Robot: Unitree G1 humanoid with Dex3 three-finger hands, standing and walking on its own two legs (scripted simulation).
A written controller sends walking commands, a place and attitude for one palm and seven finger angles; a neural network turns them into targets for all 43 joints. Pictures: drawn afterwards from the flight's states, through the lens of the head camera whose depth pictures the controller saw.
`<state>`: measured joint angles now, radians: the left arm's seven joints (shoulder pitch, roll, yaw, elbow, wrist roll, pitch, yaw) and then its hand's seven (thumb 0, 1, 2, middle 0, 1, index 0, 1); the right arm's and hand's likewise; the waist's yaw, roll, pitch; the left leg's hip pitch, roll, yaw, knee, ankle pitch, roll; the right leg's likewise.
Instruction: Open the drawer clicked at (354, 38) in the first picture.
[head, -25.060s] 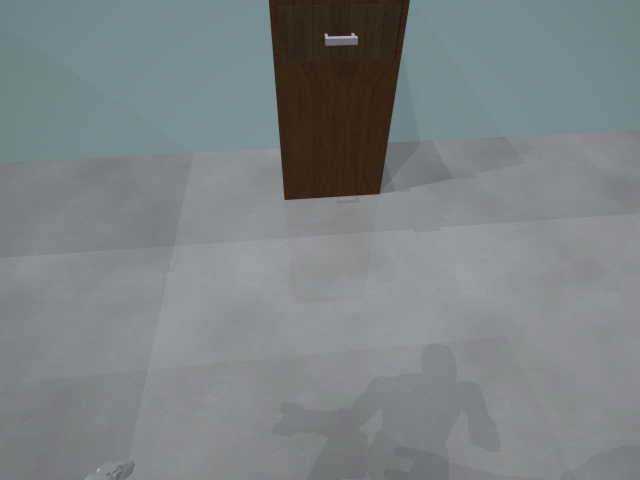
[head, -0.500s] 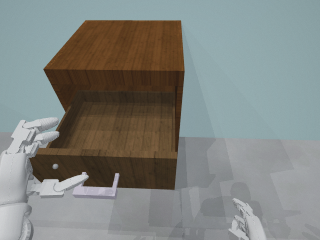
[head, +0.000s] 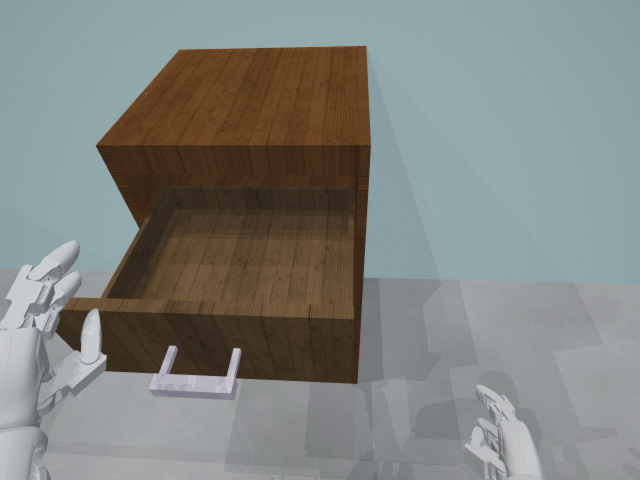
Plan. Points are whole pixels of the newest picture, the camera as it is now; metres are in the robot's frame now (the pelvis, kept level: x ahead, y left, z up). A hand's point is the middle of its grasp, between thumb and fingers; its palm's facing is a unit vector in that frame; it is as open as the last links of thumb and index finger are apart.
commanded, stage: draw the hand back to the body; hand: left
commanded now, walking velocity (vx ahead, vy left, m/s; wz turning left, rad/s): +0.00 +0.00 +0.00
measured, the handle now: (198, 370) +0.25 +0.21 -0.02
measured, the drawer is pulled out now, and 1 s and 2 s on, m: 0.29 0.29 0.29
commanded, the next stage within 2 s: step back with the hand held close in 0.10 s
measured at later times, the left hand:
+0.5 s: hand (86, 366) +0.18 +0.25 +0.14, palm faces +0.29 -0.83 -0.49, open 7.4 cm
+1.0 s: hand (6, 447) +0.10 +0.26 +0.16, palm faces +0.40 -0.82 -0.40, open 7.4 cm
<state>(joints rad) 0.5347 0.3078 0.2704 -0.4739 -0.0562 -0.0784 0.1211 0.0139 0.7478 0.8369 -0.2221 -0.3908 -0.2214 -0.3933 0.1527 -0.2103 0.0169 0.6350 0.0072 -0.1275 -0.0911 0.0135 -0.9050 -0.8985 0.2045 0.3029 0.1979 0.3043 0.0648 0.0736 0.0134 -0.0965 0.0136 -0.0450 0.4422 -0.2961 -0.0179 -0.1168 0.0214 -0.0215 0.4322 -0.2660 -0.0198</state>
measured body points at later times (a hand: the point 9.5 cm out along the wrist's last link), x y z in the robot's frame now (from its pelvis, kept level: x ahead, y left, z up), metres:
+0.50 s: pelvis -0.02 +0.02 +0.00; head +0.01 +0.01 +0.45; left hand +0.15 +0.29 +0.17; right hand +0.16 -0.23 -0.09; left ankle -0.03 +0.13 -0.74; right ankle -0.02 -0.11 -0.74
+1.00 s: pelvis -0.09 +0.02 -0.01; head -0.08 +0.04 +0.44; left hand +0.07 +0.30 +0.18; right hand +0.09 -0.21 -0.08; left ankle -0.03 +0.13 -0.74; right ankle -0.02 -0.11 -0.74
